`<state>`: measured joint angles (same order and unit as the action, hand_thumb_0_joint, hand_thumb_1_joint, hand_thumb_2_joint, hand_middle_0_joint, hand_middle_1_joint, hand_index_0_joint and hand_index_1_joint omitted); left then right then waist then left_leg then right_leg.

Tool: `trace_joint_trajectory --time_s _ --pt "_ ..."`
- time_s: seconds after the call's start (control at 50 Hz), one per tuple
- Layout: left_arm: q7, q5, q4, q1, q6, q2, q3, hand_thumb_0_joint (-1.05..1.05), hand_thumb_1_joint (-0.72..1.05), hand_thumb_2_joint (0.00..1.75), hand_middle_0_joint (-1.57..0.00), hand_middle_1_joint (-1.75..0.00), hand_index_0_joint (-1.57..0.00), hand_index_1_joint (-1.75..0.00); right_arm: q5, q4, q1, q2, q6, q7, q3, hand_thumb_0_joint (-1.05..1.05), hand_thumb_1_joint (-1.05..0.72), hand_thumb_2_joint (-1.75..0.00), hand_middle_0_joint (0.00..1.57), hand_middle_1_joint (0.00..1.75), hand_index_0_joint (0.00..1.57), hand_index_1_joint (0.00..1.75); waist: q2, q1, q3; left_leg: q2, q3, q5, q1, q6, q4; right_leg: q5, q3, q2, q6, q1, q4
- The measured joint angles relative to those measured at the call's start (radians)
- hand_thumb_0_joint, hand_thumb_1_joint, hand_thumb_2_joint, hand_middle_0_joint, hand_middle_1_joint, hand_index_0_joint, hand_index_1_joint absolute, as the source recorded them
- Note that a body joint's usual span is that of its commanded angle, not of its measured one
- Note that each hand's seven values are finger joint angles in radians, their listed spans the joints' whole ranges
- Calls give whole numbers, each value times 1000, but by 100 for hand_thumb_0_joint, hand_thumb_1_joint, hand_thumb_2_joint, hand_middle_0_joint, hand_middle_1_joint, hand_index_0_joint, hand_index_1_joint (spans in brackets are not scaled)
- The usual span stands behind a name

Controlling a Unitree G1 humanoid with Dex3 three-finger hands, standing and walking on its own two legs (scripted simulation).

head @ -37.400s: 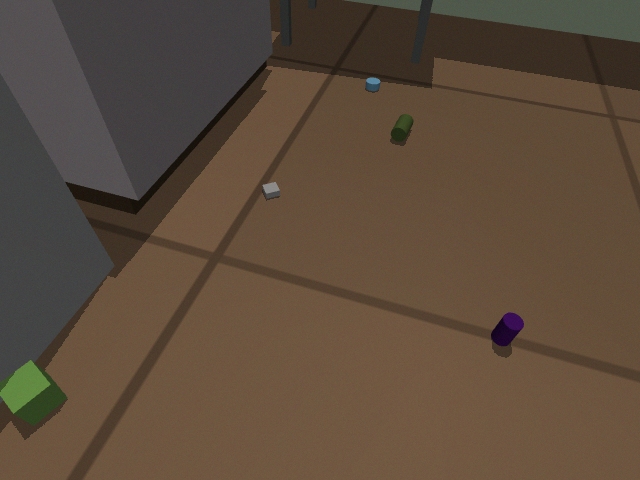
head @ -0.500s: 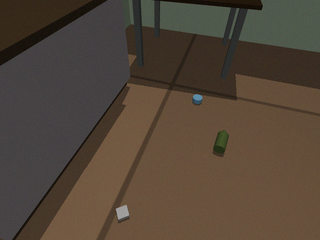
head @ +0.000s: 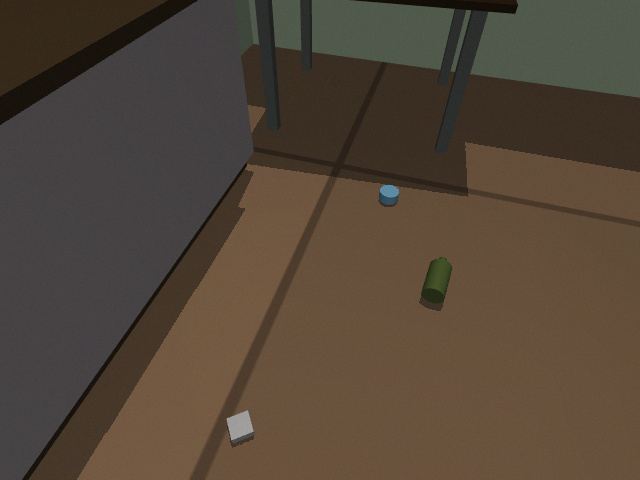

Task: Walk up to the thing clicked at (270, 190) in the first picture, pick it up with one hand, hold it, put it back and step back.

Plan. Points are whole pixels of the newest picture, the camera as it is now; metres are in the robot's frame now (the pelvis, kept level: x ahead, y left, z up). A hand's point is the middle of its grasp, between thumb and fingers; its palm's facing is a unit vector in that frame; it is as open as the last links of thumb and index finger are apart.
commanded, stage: stand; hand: left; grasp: from above
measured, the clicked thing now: (240, 426) +0.42 +0.23 -0.77
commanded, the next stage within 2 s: step back in 1.20 s
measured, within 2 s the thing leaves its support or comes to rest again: neither
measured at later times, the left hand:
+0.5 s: hand out of the picture +0.06 +0.23 -0.16, palm faces +0.00 -0.95 -0.31, open 7.4 cm
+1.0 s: hand out of the picture +0.08 +0.25 -0.16, palm faces +0.00 -0.94 -0.33, open 7.4 cm
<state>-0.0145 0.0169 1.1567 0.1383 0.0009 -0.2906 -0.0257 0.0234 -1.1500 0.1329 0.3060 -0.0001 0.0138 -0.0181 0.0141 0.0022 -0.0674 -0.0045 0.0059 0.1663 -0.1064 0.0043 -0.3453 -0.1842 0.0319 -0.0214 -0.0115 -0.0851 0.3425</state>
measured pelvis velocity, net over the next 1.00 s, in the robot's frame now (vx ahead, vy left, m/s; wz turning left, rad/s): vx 0.01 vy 0.00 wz -0.01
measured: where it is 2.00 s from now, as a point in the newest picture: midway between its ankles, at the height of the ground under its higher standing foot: outside the picture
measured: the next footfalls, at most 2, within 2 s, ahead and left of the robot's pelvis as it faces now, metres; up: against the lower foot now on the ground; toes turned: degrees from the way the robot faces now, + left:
right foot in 1.72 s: -0.08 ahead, -0.13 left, +0.00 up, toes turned -1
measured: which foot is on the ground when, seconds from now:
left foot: down 0.00-1.00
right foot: down 0.00-1.00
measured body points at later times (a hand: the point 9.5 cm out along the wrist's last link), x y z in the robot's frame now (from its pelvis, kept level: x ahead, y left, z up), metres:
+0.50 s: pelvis +0.00 +0.00 +0.00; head +0.01 +0.00 +0.45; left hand +0.06 +0.28 -0.14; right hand +0.06 -0.28 -0.14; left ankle +0.02 +0.12 -0.75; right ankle +0.01 -0.12 -0.75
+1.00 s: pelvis +0.01 +0.00 +0.00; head +0.00 +0.00 +0.45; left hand +0.08 +0.30 -0.13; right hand +0.08 -0.30 -0.13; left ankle +0.02 +0.12 -0.75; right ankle +0.01 -0.12 -0.75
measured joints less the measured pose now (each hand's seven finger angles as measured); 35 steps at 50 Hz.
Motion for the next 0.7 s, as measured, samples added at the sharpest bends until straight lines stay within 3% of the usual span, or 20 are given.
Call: trace_joint_trajectory --time_s 0.38,0.7 --pt "4 -1 5 -16 1 6 2 0 91 90 -20 -30 -20 -30 -2 -8 -9 -13 -3 0 7 1 -91 -89 20 30 20 30 -6 -2 7 -3 -6 -1 13 2 17 2 -6 3 2 9 -15" --pt "10 -2 0 -10 -3 -23 1 0 91 90 -20 -30 -20 -30 -2 -4 -14 9 -4 -5 1 1 -91 -89 20 30 20 30 -9 -3 -1 -5 -8 -2 4 2 18 5 -8 5 2 0 -16"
